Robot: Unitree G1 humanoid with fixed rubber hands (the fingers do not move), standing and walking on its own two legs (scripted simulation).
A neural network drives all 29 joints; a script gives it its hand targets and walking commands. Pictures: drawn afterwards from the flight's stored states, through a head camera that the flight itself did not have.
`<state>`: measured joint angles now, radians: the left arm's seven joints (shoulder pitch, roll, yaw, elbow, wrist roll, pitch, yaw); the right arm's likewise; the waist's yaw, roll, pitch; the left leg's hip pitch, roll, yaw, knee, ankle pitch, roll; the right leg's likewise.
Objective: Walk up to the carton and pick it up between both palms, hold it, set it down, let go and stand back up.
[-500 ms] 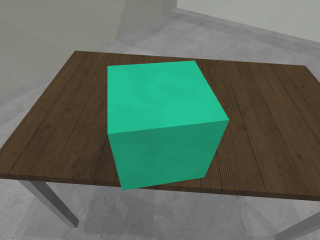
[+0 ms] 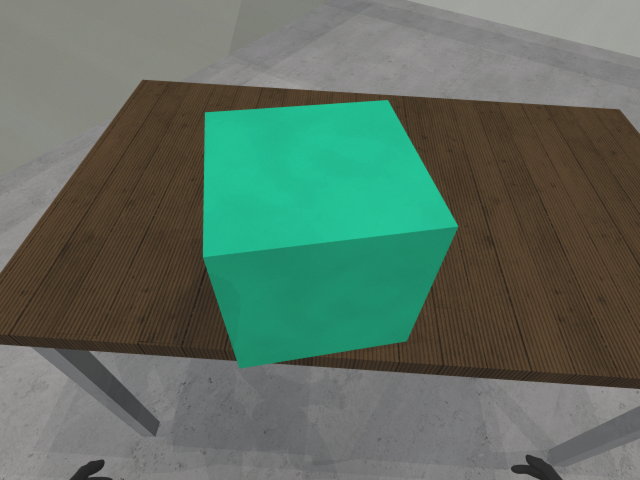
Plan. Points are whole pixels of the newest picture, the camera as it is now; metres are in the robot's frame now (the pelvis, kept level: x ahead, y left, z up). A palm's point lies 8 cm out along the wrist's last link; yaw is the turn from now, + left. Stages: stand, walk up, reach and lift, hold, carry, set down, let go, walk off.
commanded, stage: reach and lift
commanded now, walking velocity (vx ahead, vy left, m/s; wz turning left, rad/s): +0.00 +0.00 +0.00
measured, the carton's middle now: (313, 235) +0.43 +0.01 +0.07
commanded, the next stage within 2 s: none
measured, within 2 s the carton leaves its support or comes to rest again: neither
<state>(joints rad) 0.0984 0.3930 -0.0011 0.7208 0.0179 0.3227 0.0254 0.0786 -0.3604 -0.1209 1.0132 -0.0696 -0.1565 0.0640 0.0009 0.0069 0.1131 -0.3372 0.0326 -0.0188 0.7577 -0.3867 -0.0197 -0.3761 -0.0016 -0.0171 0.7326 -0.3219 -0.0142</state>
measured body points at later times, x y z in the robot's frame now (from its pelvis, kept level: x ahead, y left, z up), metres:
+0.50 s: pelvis +0.00 -0.01 +0.02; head +0.00 +0.00 +0.47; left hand +0.17 +0.26 -0.06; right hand +0.16 -0.31 -0.04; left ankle +0.01 +0.13 -0.71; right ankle +0.04 -0.12 -0.71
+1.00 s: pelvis +0.00 -0.01 +0.02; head -0.02 -0.01 +0.47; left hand +0.19 +0.23 -0.01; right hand +0.19 -0.28 +0.01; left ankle +0.01 +0.13 -0.71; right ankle +0.04 -0.12 -0.71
